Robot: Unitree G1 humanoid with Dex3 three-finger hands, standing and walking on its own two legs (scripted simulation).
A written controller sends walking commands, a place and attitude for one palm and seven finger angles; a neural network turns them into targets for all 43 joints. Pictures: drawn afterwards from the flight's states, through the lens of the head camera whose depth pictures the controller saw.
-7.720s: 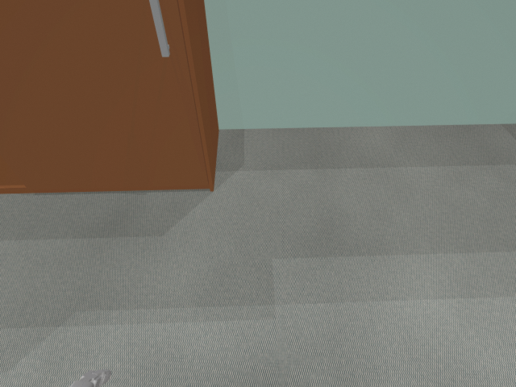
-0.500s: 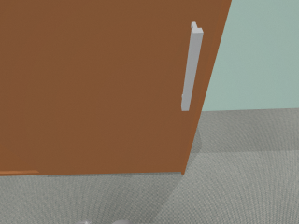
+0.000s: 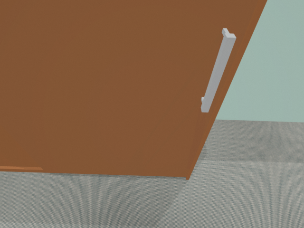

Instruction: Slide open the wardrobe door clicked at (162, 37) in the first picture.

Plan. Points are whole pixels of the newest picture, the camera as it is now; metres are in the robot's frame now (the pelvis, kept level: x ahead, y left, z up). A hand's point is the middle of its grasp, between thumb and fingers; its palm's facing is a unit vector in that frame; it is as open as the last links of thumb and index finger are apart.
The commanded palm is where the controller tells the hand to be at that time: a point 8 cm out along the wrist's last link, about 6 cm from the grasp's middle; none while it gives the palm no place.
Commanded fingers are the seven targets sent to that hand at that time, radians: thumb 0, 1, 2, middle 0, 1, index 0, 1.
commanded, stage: come to a stop and stand still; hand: right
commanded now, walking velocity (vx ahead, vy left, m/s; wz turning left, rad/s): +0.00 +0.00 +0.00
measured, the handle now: (213, 75) +0.54 -0.15 +0.13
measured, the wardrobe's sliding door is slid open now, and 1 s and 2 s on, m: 0.00 0.00 0.00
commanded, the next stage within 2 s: look again from close up in 0.78 s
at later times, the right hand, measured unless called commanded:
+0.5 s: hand out of the picture +0.02 -0.21 -0.18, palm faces +0.02 +0.98 -0.19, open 7.3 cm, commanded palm none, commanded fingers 0.00 -0.90 -0.90 0.20 0.30 0.20 0.30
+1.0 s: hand out of the picture +0.03 -0.24 -0.18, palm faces -0.01 +0.98 -0.21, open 7.3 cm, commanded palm none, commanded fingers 0.00 -0.90 -0.90 0.20 0.30 0.20 0.30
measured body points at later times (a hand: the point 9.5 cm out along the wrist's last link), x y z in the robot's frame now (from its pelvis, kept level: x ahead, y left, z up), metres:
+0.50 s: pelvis +0.00 -0.04 -0.01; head +0.00 -0.04 +0.44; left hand +0.01 +0.19 -0.16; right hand +0.02 -0.26 -0.16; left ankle -0.02 +0.10 -0.74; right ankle +0.03 -0.15 -0.74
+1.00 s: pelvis +0.02 -0.05 +0.00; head +0.03 -0.05 +0.45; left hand +0.05 +0.19 -0.15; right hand +0.03 -0.29 -0.16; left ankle -0.02 +0.10 -0.74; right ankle +0.03 -0.15 -0.74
